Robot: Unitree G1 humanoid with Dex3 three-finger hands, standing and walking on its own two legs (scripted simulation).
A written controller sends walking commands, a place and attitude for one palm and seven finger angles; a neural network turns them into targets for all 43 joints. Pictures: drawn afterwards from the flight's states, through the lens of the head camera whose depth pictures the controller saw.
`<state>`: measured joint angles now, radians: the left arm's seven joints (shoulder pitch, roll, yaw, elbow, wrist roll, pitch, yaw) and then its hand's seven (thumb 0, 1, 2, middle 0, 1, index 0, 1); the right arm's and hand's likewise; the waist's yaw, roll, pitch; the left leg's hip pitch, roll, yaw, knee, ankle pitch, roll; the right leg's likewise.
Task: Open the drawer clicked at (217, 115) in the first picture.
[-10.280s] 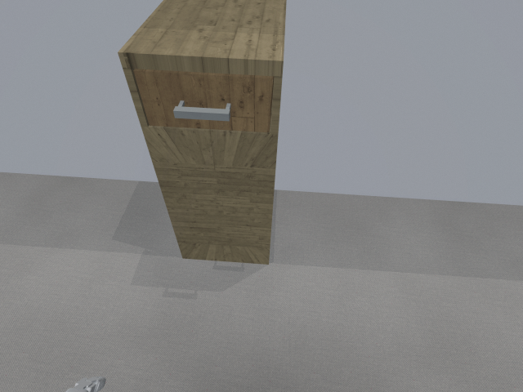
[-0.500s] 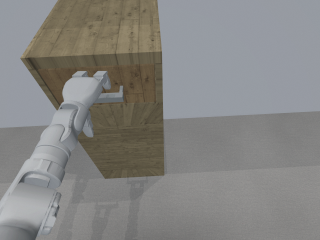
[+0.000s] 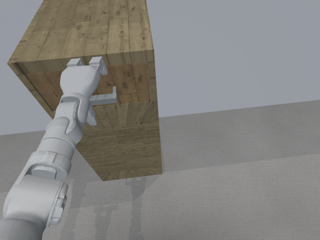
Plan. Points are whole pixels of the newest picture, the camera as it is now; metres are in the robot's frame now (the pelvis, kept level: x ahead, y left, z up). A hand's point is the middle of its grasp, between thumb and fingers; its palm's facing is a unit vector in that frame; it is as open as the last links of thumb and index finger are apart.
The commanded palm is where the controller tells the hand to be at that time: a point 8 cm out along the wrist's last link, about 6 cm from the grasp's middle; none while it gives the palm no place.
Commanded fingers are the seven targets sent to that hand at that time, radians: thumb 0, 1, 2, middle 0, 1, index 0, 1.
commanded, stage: move the hooked fingers above the handle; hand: left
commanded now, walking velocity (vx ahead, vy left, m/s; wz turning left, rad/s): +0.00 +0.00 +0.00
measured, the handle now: (94, 95) +0.52 +0.20 +0.04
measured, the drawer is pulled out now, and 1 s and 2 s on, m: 0.00 0.00 0.00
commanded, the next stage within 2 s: lower the fingers behind the handle in 1.08 s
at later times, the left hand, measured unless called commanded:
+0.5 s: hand (88, 85) +0.48 +0.18 +0.12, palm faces +0.18 -0.04 -0.98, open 13.8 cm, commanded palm +0.43 +0.22 +0.16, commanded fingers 0.00 -0.50 0.30 -0.30 -1.20 -0.30 -1.20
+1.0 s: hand (78, 95) +0.46 +0.21 +0.11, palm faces +0.12 -0.05 -0.99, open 13.9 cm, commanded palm +0.44 +0.23 +0.16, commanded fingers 0.00 -0.50 0.30 -0.30 -1.20 -0.30 -1.20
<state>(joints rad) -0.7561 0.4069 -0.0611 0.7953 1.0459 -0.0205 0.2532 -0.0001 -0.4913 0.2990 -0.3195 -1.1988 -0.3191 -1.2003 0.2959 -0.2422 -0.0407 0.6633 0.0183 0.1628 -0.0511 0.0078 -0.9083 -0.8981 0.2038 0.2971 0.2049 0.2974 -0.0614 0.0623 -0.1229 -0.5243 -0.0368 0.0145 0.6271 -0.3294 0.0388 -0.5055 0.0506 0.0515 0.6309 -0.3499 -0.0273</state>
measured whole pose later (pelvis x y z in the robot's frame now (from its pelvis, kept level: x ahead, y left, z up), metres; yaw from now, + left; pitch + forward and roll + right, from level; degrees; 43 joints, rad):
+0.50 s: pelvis -0.01 +0.00 +0.00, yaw +0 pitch +13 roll +0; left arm -0.85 0.40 -0.13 0.83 1.02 0.05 0.27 0.00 -0.49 0.30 -0.33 -1.21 -0.32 -1.20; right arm 0.21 -0.25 -0.02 0.66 0.03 0.16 -0.06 0.01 -0.91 -0.90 0.20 0.30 0.20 0.30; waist -0.05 0.05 -0.11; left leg -0.54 -0.04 0.01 0.64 -0.32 0.04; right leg -0.52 0.04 0.05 0.65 -0.35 -0.02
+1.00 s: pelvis -0.01 -0.01 +0.00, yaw +2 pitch +12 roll +0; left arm -0.81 0.46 -0.12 0.83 1.00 -0.03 0.23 0.00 -0.49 0.30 -0.32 -1.20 -0.32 -1.20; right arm 0.28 -0.29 -0.06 0.69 0.03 0.14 -0.07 0.01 -0.91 -0.90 0.20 0.30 0.20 0.30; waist -0.06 0.04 -0.11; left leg -0.54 -0.04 -0.03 0.64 -0.31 0.03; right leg -0.50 0.05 0.00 0.63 -0.34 -0.03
